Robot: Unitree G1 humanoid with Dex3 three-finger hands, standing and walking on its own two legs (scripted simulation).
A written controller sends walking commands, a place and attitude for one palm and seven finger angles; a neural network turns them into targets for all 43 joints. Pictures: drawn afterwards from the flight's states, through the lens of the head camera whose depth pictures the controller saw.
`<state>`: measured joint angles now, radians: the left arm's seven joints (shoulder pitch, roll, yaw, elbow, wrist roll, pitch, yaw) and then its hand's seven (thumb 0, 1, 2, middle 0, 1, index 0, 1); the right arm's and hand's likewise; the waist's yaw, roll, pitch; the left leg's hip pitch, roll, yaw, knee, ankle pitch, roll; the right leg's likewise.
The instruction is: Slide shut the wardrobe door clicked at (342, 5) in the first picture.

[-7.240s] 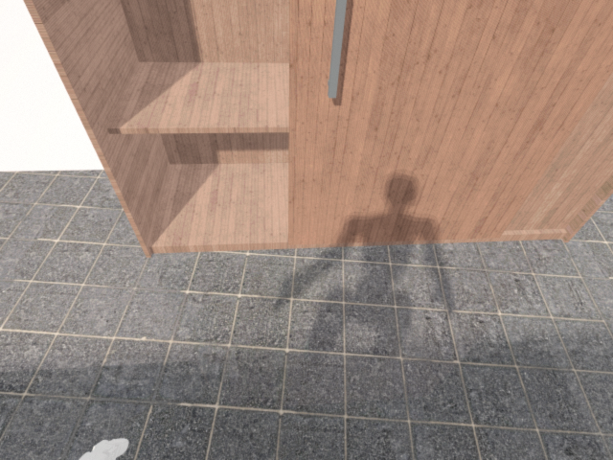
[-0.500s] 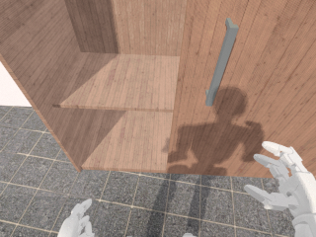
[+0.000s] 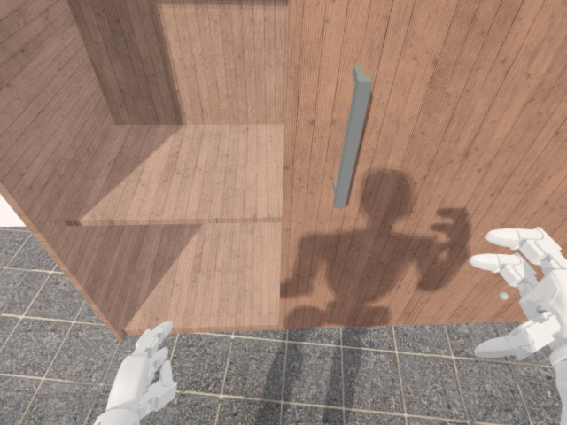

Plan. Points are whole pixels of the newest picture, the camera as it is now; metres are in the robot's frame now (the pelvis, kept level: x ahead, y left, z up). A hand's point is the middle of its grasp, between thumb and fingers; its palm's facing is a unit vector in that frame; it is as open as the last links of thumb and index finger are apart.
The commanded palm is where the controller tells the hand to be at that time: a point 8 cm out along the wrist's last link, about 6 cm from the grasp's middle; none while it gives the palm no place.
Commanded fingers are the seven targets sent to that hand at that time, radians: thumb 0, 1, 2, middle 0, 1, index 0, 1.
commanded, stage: raise the hand with hooked fingers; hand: right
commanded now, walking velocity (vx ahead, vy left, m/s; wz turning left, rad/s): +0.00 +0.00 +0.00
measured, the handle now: (347, 144) +0.55 -0.10 +0.12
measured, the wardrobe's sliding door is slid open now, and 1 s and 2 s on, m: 0.56 0.56 0.56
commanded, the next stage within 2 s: move the hooked fingers beside the handle in 0.72 s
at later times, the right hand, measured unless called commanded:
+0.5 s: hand (504, 267) +0.28 -0.25 +0.14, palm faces +0.01 +1.00 -0.08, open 14.0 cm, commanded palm +0.25 -0.30 +0.14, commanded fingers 0.00 0.50 -0.30 0.30 1.20 0.30 1.20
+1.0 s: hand (484, 255) +0.30 -0.24 +0.14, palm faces +0.03 +1.00 -0.06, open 14.0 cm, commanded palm +0.28 -0.28 +0.14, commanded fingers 0.00 0.50 -0.30 0.30 1.20 0.30 1.20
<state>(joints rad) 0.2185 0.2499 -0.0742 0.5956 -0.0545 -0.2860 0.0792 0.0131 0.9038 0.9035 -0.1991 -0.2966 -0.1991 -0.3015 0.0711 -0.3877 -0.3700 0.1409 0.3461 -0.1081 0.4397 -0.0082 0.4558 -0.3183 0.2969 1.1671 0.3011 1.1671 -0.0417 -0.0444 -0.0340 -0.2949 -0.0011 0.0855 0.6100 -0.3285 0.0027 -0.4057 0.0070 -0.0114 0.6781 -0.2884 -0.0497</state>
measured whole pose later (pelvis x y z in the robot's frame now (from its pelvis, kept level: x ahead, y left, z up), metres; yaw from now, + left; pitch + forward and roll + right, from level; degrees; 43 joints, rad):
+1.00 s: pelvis +0.01 +0.03 +0.01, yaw +0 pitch +0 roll +1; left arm 0.23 0.28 -0.05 0.67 -0.07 -0.29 0.11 0.01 0.90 0.90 -0.20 -0.30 -0.20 -0.30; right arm -0.11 -0.43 -0.43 0.36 0.34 -0.09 0.50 -0.01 0.50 -0.30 0.30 1.20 0.31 1.20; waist -0.03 -0.06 -0.01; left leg -0.24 -0.02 0.09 0.54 -0.31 0.04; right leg -0.33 -0.01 0.00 0.58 -0.25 -0.01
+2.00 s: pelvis +0.02 +0.01 +0.00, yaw +2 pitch +6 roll +1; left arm 0.33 0.28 -0.04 0.69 -0.05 -0.11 0.05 0.01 0.91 0.90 -0.20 -0.30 -0.20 -0.30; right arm -0.70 -0.41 -0.32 0.93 0.17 -0.18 0.27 -0.01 0.50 -0.30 0.30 1.20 0.30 1.20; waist 0.08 -0.04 -0.03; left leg -0.37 -0.01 0.05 0.59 -0.33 0.01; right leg -0.45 0.00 -0.04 0.62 -0.28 -0.04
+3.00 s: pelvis -0.01 +0.01 -0.02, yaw +1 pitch +15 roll +3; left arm 0.44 0.30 -0.04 0.71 -0.02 -0.07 0.02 0.01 0.91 0.90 -0.20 -0.30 -0.20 -0.30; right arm -1.09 -0.56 -0.34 1.31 0.09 -0.27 0.25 -0.01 0.50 -0.30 0.38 1.25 0.42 1.22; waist 0.16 -0.03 -0.05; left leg -0.65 -0.03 0.09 0.73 -0.34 0.02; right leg -0.75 -0.02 0.00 0.79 -0.29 -0.03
